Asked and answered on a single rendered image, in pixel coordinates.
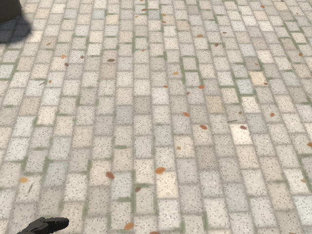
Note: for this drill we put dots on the left robot hand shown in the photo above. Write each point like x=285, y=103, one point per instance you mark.
x=45, y=225

